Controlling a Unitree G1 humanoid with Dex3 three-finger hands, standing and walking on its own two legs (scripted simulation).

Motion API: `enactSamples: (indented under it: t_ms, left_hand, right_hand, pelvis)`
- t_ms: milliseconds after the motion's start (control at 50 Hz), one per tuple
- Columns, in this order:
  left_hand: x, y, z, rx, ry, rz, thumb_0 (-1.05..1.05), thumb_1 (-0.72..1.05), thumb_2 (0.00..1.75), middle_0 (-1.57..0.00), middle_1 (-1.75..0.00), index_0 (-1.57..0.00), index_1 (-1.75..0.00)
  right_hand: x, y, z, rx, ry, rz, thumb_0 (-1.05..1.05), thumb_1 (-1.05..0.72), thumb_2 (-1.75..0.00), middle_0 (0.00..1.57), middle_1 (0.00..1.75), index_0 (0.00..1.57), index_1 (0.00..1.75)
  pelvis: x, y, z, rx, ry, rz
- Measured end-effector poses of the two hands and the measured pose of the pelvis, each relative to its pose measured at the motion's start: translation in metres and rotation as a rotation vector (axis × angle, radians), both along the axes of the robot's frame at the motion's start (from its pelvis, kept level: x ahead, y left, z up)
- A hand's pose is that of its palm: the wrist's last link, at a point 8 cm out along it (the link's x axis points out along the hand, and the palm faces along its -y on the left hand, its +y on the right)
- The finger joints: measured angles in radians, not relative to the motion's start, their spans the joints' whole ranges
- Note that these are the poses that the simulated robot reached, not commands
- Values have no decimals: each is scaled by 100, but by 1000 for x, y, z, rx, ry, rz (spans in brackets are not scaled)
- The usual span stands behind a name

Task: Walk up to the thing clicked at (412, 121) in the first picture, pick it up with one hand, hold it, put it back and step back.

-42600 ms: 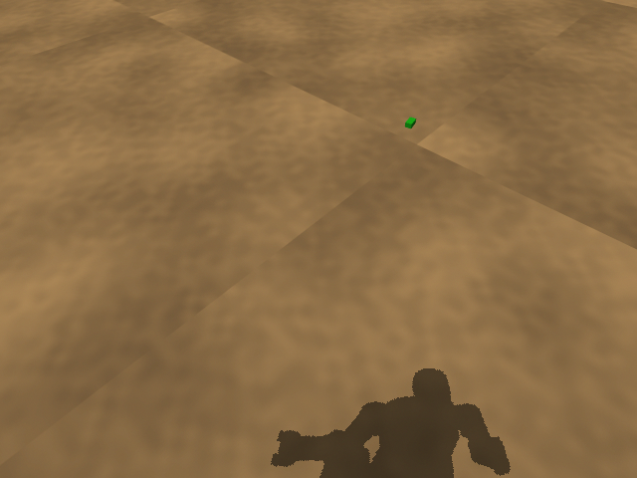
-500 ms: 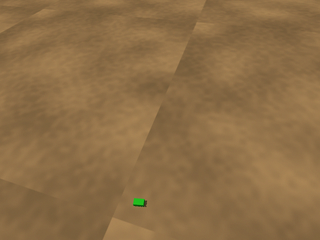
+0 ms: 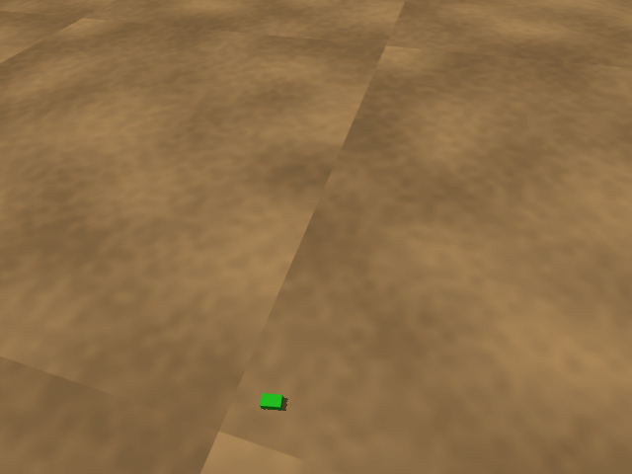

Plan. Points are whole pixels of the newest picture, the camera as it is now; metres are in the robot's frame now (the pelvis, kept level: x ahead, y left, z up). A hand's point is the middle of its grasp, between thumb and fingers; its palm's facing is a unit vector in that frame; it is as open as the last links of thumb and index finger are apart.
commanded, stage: stand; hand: left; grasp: from above
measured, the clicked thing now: (271, 401) +0.45 +0.22 -0.77
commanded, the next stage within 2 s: step back in 0.16 s
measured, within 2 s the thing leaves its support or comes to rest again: neither
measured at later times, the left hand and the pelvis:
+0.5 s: hand out of the picture +0.08 +0.30 -0.18, palm faces +0.00 -0.93 -0.38, open 7.3 cm; pelvis -0.04 +0.03 -0.03, yaw +1 degrees
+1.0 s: hand out of the picture -0.02 +0.29 -0.17, palm faces -0.09 -0.91 -0.41, open 7.3 cm; pelvis -0.13 +0.03 -0.03, yaw -4 degrees
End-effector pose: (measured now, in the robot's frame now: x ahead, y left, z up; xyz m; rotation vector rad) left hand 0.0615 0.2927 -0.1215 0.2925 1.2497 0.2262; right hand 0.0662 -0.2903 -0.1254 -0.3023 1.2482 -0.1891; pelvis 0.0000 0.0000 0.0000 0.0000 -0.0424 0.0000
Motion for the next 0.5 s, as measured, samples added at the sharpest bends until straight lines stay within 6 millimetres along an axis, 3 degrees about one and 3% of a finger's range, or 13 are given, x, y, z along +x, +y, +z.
enactSamples:
  t_ms: [180, 340, 420, 500]
  left_hand:
    - [-2, 2, 0, 2, 10, 7, 0, 91, 90, -20, -30, -21, -30]
    - [-3, 20, -5, 42, -16, 6, 0, 91, 90, -20, -30, -21, -30]
    - [0, 34, -10, 49, -38, -20, 0, 91, 90, -20, -30, -21, -30]
    - [13, 53, -22, 41, -88, -41, 0, 91, 90, -20, -30, -21, -30]
  right_hand:
    - [-2, -1, -2, 2, 14, -1, 0, -90, -90, 20, 30, 21, 30]
    - [-2, -10, -7, -23, 0, -5, 0, -90, -90, 20, 30, 21, 30]
    - [-12, -8, -5, -53, 2, -7, 0, -91, -90, 20, 30, 20, 30]
    - [-35, 1, -5, -89, 15, -16, 0, -91, -90, 20, 30, 20, 30]
  pelvis:
    - [1, 0, -1, 1, 6, -1]
    - [-24, 4, -12, -15, 16, 5]
    - [-35, 17, -18, -6, 16, 4]
    - [-42, 35, -29, -15, 33, 14]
